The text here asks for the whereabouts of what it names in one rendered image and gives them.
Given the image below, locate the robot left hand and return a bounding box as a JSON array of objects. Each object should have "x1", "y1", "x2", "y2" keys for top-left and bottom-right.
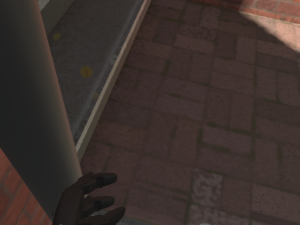
[{"x1": 52, "y1": 172, "x2": 126, "y2": 225}]

